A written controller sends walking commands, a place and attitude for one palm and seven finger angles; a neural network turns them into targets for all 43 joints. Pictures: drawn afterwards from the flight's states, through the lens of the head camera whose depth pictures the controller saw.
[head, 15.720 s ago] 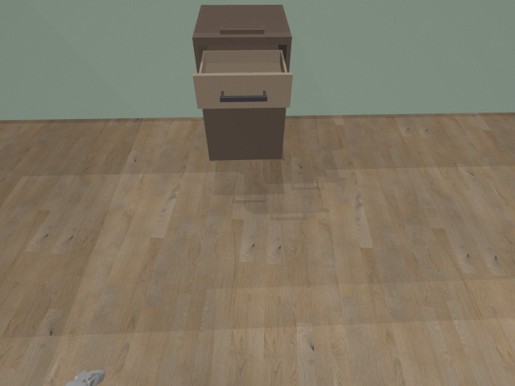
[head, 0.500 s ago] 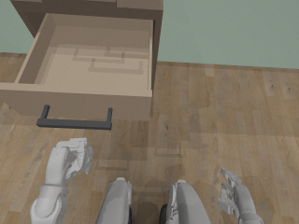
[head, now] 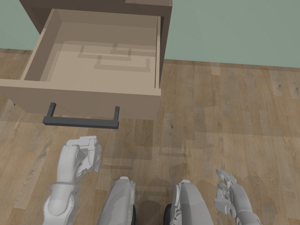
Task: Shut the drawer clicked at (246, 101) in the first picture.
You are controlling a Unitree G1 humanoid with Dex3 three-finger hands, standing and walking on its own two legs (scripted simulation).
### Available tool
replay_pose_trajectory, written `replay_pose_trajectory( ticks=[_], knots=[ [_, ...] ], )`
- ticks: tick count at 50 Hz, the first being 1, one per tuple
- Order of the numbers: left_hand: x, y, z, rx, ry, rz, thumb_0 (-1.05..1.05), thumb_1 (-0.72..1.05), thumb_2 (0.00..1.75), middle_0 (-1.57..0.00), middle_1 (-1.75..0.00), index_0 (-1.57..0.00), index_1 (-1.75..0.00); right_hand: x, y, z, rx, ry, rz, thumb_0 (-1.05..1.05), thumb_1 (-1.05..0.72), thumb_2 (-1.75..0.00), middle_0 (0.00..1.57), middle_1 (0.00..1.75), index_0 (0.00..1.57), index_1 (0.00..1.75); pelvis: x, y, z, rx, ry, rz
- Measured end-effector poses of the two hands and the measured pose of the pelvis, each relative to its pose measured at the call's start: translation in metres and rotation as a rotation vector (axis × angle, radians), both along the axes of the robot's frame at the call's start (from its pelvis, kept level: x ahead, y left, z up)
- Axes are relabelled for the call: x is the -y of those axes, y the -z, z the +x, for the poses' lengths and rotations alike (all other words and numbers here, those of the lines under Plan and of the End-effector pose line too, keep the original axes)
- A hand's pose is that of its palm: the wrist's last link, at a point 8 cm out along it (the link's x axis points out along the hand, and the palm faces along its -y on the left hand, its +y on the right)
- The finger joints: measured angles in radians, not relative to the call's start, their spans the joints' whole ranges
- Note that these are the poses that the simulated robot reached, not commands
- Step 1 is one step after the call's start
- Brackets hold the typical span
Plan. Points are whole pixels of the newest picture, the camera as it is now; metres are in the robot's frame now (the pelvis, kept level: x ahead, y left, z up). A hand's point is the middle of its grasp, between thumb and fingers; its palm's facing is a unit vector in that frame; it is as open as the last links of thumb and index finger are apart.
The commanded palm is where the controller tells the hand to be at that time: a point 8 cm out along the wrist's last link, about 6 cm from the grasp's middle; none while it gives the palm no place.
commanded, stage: bring the fist close to the handle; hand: left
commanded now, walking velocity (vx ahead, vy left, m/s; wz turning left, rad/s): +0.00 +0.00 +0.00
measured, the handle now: (83, 115) +0.38 +0.20 +0.01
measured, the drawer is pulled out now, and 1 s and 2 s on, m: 0.28 0.25 0.09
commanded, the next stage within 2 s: push the drawer shut in 0.02 s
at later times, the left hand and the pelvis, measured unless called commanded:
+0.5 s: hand (102, 145) +0.30 +0.14 +0.01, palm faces -0.02 -1.00 -0.05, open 3.2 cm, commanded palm +0.30 +0.19 +0.01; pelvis +0.00 -0.01 +0.00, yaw +0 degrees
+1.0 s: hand (101, 132) +0.34 +0.15 +0.00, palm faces -0.04 -1.00 -0.07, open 2.7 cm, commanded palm +0.37 +0.19 +0.01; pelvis -0.03 -0.01 -0.01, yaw +1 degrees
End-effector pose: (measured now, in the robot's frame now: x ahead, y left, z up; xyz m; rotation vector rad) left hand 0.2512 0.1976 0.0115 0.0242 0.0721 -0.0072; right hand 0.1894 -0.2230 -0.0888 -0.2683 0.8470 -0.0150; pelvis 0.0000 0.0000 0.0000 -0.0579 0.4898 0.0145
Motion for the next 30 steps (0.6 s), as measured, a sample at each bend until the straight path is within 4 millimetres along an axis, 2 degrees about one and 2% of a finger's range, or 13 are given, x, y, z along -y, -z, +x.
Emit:
replay_pose_trajectory(
  ticks=[11, 15, 21, 30],
  knots=[
    [0.003, -0.003, 0.005, 0.032, 0.018, 0.014, 0.01, 0.9, 0.9, -1.39, -1.6, -1.4, -1.6, 0.011, 0.0, 0.005, 0.005, 0.004, -0.017, 0.02, -0.91, -0.9, 0.21, 0.3, 0.2, 0.3, 0.007, 0.001, 0.001, 0.001, -0.003, 0.0],
    [0.003, 0.001, 0.014, 0.028, 0.013, 0.023, 0.01, 0.9, 0.9, -1.4, -1.6, -1.4, -1.6, 0.015, 0.002, 0.004, -0.001, 0.005, -0.023, 0.01, -0.91, -0.9, 0.21, 0.3, 0.2, 0.3, 0.009, 0.002, 0.0, -0.002, -0.003, 0.002],
    [0.003, 0.002, 0.033, 0.049, 0.012, 0.022, 0.01, 0.9, 0.91, -1.4, -1.6, -1.4, -1.6, 0.023, 0.007, -0.004, -0.026, 0.023, -0.032, 0.01, -0.91, -0.9, 0.21, 0.3, 0.2, 0.3, 0.013, 0.004, -0.001, -0.006, -0.001, 0.002],
    [0.0, 0.003, 0.035, 0.03, 0.015, 0.031, -0.01, 0.86, 0.94, -1.39, -1.6, -1.4, -1.6, 0.029, 0.011, -0.022, -0.078, 0.036, -0.042, 0.01, -0.91, -0.9, 0.2, 0.3, 0.2, 0.3, 0.014, 0.001, -0.004, 0.001, -0.002, 0.005]
  ],
)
